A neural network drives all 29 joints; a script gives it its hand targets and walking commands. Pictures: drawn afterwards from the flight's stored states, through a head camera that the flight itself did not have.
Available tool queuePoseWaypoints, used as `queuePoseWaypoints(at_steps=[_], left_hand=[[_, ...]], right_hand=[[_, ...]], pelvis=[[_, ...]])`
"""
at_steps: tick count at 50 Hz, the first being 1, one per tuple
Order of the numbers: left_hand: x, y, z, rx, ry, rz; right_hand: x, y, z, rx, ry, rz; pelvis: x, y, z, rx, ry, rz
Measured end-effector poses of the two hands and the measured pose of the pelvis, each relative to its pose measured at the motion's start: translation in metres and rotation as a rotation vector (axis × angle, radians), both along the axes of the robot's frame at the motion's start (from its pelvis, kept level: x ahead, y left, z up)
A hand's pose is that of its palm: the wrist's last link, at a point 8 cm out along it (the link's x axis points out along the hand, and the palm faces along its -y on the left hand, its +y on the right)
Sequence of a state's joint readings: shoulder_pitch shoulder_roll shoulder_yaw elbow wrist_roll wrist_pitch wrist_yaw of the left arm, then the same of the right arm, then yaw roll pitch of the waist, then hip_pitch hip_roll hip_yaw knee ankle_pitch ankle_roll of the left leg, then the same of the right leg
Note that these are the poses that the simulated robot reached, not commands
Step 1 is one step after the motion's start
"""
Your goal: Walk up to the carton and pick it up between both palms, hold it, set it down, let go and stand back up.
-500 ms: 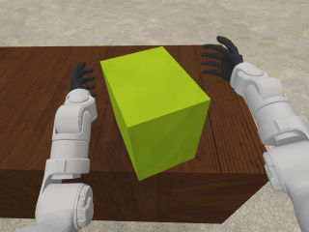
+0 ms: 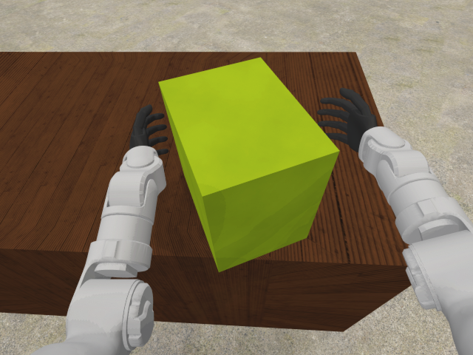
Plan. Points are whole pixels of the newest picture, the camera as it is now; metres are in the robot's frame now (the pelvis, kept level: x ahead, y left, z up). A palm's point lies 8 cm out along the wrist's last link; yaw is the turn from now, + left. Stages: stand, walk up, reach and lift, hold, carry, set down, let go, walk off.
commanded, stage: reach and lift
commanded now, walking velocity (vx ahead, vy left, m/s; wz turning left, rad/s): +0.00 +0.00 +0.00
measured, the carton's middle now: (239, 166) +0.43 +0.06 +0.05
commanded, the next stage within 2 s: none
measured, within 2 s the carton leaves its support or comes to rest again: neither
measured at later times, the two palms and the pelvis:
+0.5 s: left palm (154, 178) +0.38 +0.20 +0.07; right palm (353, 146) +0.47 -0.15 +0.09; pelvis +0.01 +0.00 +0.00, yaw +0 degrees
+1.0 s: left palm (170, 179) +0.38 +0.17 +0.07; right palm (337, 146) +0.47 -0.12 +0.08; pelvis +0.00 +0.00 +0.00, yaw +0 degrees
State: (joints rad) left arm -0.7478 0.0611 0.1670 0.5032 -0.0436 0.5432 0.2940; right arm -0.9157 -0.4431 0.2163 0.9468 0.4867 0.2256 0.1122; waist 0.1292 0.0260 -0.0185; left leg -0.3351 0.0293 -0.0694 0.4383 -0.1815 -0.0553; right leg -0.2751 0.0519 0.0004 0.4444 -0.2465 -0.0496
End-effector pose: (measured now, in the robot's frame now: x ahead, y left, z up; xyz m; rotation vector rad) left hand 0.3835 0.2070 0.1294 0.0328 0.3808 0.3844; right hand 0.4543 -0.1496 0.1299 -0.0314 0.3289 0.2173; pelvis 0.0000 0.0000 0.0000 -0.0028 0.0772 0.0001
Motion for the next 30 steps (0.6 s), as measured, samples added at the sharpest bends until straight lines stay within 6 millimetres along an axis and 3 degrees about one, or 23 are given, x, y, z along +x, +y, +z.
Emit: queuePoseWaypoints(at_steps=[8,15,30], left_hand=[[-0.003,-0.002,-0.032,-0.004,0.02,-0.008],[-0.008,-0.004,-0.06,-0.017,0.012,-0.008],[-0.004,-0.005,-0.064,-0.01,-0.048,0.002]], right_hand=[[-0.001,-0.004,-0.029,-0.014,-0.019,0.005],[0.003,-0.001,-0.039,-0.031,-0.072,0.023],[0.012,-0.001,-0.045,-0.035,-0.097,0.019]], pelvis=[[0.0,0.001,-0.001,-0.001,0.045,-0.001],[0.001,0.002,-0.002,-0.002,0.102,-0.001],[0.005,0.002,-0.003,-0.003,0.158,-0.001]])
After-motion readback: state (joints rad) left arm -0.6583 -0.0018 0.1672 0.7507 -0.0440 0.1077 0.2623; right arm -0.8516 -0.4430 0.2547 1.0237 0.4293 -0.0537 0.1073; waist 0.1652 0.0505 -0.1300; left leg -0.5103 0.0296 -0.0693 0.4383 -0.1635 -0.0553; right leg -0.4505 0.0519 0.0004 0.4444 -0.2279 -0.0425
